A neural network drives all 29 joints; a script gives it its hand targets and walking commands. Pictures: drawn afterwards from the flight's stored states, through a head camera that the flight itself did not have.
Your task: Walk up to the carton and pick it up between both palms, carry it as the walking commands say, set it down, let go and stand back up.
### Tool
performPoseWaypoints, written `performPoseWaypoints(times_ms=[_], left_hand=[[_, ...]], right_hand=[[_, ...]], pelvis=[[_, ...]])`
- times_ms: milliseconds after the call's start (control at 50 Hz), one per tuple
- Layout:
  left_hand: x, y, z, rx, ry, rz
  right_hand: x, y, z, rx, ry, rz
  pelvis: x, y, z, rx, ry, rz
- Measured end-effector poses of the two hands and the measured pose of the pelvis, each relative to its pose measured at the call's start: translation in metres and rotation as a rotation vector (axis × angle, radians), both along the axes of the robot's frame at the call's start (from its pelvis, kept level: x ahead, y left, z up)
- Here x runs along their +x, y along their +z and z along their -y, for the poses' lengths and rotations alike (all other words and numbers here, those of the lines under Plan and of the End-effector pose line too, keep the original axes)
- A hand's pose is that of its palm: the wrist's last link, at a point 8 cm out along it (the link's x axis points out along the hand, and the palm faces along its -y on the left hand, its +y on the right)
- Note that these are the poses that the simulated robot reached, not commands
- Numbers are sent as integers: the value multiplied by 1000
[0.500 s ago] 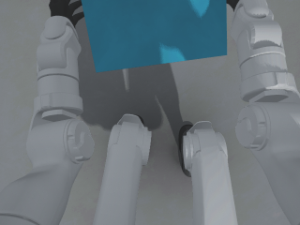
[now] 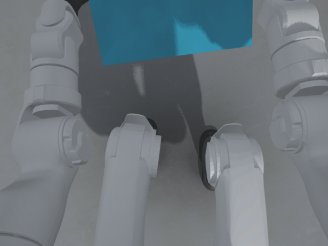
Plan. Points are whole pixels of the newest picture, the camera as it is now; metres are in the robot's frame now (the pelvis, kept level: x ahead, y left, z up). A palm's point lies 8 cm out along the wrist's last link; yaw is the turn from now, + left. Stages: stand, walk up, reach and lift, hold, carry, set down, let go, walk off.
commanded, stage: set down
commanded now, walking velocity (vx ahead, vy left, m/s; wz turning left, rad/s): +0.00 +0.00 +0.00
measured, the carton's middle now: out of the picture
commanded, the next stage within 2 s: none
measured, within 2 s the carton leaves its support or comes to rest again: rests again in 0.74 s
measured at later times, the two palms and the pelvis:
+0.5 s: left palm (71, 9) +0.50 +0.24 -0.18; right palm out of the picture +0.56 -0.11 -0.19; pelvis -0.01 +0.00 -0.02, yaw +0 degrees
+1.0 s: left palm (78, 12) +0.50 +0.24 -0.21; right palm out of the picture +0.56 -0.12 -0.21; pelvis -0.01 +0.00 -0.03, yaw +0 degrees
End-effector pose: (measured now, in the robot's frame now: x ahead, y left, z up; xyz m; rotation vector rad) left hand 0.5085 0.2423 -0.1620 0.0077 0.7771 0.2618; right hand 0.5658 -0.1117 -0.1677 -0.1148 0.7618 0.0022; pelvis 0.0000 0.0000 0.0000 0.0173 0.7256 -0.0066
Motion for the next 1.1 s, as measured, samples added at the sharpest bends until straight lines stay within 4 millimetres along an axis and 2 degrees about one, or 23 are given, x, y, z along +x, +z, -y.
performPoseWaypoints(times_ms=[100,280,540,840,1100], left_hand=[[-1,-9,-2,0,7,4],[2,-12,1,-11,5,13],[-7,-25,0,-17,-3,-11],[-6,-42,4,-27,-9,-23],[-5,-44,3,-36,-10,-17]], right_hand=[[2,-8,-2,0,4,4],[2,-10,2,-2,3,10],[-5,-20,2,-6,24,-14],[-9,-37,7,-11,27,-29],[-7,-39,8,1,36,-30]], pelvis=[[1,-6,2,2,1,25],[-3,-13,3,2,3,66],[-10,-19,3,2,0,119],[-10,-26,0,-2,0,152],[-12,-30,1,1,-1,171]])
